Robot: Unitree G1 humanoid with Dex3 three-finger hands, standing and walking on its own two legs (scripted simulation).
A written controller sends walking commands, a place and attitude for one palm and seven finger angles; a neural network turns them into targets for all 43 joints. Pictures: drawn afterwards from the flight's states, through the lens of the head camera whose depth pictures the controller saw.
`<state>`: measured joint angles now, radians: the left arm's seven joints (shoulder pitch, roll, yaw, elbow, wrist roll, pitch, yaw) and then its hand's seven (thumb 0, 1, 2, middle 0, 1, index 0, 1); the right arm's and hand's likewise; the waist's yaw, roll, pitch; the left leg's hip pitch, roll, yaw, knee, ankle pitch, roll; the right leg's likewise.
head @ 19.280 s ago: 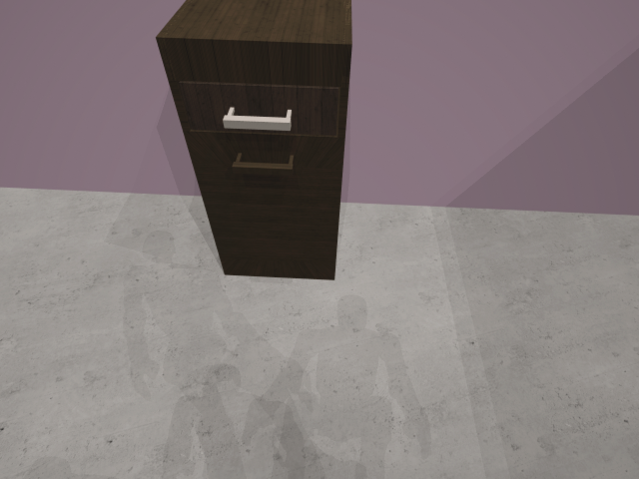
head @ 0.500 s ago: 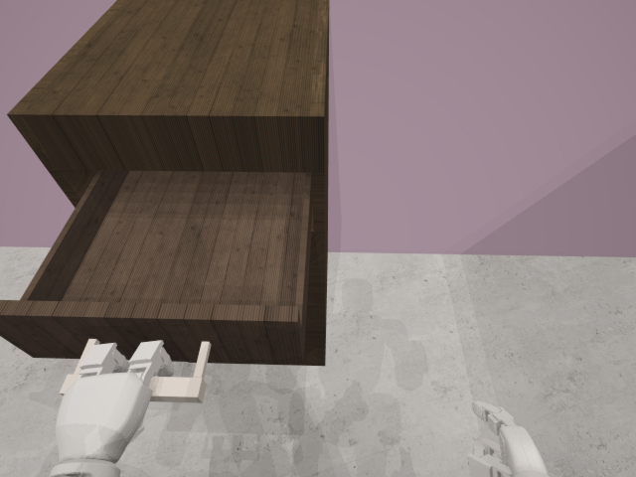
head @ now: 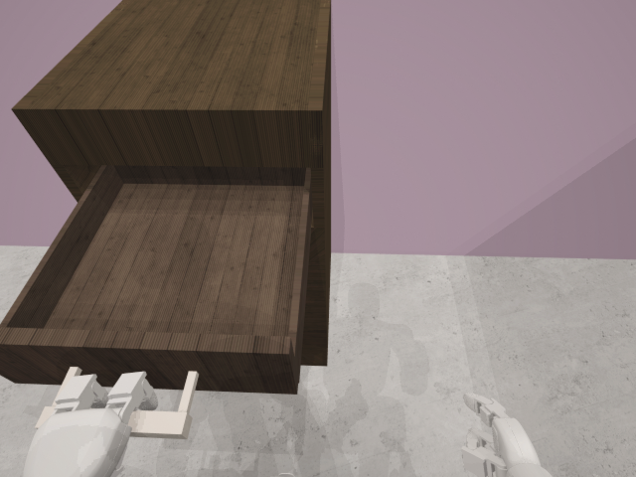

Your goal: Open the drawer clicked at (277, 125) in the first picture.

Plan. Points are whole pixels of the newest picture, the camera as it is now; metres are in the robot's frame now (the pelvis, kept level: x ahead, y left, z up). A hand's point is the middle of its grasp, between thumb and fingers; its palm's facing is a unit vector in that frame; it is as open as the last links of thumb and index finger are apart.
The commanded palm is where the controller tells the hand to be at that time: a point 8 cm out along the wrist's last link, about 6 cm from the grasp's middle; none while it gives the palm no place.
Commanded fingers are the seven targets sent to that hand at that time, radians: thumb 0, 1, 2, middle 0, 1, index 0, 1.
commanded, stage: pull the drawer open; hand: left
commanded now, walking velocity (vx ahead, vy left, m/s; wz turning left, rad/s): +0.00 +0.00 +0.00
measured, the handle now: (123, 401) +0.20 +0.25 +0.02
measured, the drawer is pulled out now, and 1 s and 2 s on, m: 0.30 0.30 0.30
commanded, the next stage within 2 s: open the thumb to release the handle in 0.54 s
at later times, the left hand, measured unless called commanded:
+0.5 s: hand (105, 463) +0.14 +0.25 +0.00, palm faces -0.08 -0.11 -0.99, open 5.9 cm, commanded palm +0.10 +0.26 +0.05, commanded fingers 0.00 0.90 0.90 -0.40 -1.35 -0.40 -1.35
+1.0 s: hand (95, 457) +0.14 +0.27 +0.00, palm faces -0.03 -0.09 -1.00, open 9.2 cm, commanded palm +0.12 +0.27 +0.05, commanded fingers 0.00 -0.43 0.33 -0.31 -1.21 -0.31 -1.21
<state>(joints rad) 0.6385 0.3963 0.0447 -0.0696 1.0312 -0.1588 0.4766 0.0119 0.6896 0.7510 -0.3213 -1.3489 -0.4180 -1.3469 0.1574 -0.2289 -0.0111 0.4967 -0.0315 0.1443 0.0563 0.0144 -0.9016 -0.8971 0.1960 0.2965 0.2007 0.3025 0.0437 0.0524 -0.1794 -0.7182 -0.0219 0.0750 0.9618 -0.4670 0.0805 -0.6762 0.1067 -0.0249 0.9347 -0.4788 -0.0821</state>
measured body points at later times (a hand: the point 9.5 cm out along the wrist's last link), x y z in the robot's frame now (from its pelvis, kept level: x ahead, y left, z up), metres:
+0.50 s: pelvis +0.01 +0.00 -0.01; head +0.05 -0.01 +0.44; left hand +0.14 +0.26 +0.05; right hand +0.21 -0.22 -0.10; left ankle +0.00 +0.07 -0.68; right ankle -0.01 -0.08 -0.68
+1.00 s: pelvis -0.01 +0.00 +0.00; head +0.03 -0.02 +0.44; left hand +0.14 +0.27 +0.06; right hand +0.19 -0.22 -0.11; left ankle +0.00 +0.07 -0.68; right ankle -0.01 -0.08 -0.68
